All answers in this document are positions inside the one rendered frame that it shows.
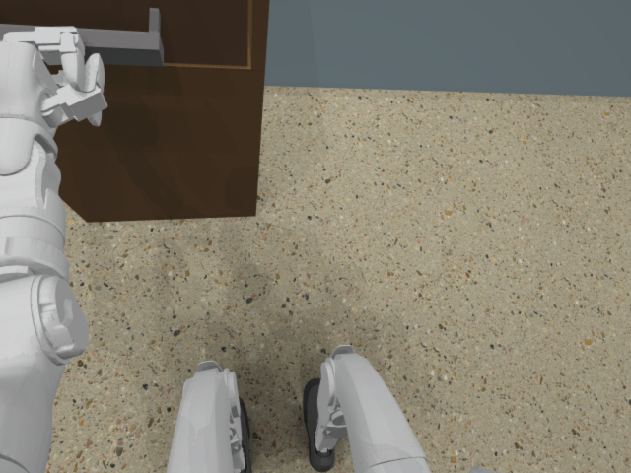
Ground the drawer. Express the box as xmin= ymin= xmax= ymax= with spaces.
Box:
xmin=0 ymin=0 xmax=248 ymax=66

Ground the right robot shin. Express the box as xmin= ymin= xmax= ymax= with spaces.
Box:
xmin=315 ymin=345 xmax=353 ymax=451

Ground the right robot thigh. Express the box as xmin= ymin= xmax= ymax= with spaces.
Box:
xmin=320 ymin=353 xmax=431 ymax=473

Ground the cabinet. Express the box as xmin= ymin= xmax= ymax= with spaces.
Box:
xmin=44 ymin=0 xmax=269 ymax=223

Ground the robot left forearm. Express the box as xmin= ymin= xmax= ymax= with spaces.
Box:
xmin=0 ymin=118 xmax=69 ymax=284

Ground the handle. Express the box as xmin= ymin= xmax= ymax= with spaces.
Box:
xmin=0 ymin=8 xmax=164 ymax=67

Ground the robot left upper arm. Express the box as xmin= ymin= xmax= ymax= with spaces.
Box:
xmin=0 ymin=274 xmax=89 ymax=473

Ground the robot left hand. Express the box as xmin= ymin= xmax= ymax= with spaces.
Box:
xmin=0 ymin=26 xmax=107 ymax=139

